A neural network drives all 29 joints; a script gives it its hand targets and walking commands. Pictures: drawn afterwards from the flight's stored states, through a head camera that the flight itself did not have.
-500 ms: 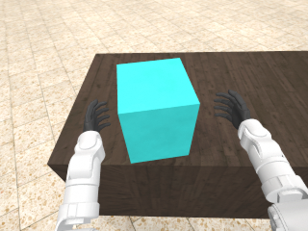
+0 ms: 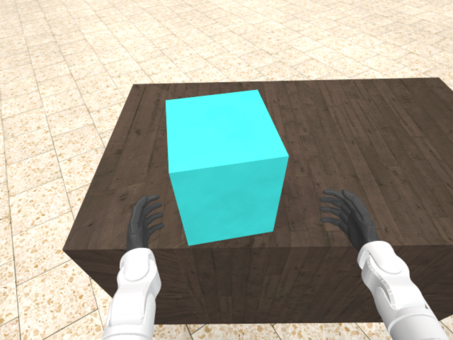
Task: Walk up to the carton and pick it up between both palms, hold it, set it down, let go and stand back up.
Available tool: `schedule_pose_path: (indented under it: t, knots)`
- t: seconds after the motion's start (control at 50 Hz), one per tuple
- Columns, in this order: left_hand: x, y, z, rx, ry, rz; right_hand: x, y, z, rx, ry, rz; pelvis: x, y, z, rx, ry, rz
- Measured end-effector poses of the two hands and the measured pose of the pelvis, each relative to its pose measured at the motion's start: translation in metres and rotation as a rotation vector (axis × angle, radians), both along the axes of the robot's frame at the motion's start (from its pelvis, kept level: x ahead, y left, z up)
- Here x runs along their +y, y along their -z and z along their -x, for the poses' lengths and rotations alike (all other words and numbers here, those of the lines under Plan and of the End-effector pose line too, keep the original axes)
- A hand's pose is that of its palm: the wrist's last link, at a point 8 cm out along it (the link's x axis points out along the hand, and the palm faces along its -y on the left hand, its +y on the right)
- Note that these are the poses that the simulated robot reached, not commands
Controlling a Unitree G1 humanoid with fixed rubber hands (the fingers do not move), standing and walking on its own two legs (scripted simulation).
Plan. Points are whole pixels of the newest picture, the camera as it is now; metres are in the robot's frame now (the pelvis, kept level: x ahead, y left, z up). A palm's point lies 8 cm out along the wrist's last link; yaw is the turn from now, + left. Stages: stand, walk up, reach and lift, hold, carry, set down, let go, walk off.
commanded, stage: set down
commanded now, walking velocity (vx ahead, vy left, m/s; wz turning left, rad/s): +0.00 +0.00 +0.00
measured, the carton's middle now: (222, 169) +0.45 +0.05 +0.03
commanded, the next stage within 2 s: let go in 1.44 s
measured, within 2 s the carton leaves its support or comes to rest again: neither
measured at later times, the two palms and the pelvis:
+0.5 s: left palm (133, 276) +0.23 +0.20 -0.01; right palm (356, 273) +0.23 -0.20 -0.01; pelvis +0.01 +0.01 +0.00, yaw +0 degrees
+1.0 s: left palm (119, 303) +0.19 +0.23 -0.05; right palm (352, 298) +0.20 -0.19 -0.05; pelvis +0.02 +0.02 +0.00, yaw +0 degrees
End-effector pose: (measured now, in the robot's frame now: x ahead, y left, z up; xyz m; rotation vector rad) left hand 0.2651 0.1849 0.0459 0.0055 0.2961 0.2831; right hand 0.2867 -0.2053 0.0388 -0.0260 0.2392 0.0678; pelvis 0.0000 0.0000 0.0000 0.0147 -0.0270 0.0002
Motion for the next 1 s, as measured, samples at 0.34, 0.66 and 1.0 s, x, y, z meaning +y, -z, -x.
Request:
schedule_pose_path:
  t: [0.34,0.66,1.0]
  knots:
    - [0.005,0.040,0.029,0.069,0.020,-0.008,0.000,0.035,0.041,0.083,0.030,0.025,0.004,0.000,-0.003,-0.014,0.007,0.002]
    - [0.028,0.066,0.050,0.184,0.052,-0.030,0.007,0.062,0.062,0.187,0.040,0.066,0.016,0.000,-0.013,-0.028,0.001,0.011]
    - [0.046,0.095,0.073,0.326,0.085,-0.040,0.011,0.087,0.084,0.304,0.060,0.113,0.024,0.000,-0.021,-0.032,-0.006,0.019]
